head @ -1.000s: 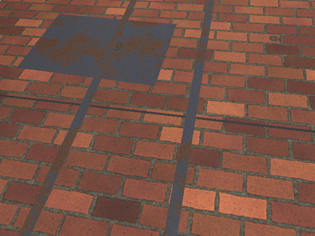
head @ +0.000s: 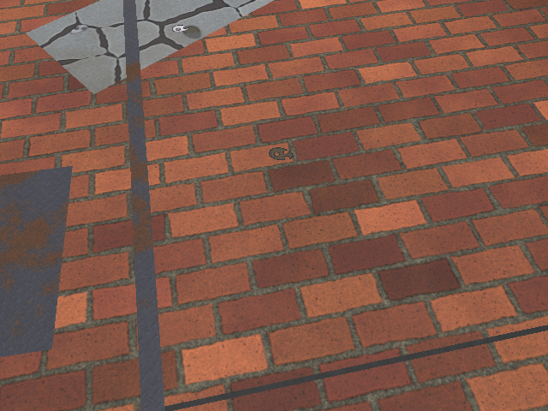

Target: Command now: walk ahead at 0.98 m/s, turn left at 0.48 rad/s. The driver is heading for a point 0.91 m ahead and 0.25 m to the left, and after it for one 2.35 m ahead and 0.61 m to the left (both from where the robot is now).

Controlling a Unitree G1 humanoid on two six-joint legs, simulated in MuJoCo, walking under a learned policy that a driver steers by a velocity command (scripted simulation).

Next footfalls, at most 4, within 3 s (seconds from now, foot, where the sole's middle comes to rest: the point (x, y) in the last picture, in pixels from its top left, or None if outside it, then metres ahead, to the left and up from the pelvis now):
0.08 left None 0.30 0.04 -0.76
0.50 right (329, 298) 0.75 -0.06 -0.76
0.92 left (186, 231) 0.95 0.35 -0.76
1.34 right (225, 172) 1.19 0.26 -0.76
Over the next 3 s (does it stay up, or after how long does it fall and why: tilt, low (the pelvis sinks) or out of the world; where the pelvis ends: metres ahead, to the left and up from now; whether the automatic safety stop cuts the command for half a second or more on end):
stays up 1.06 0.37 0.03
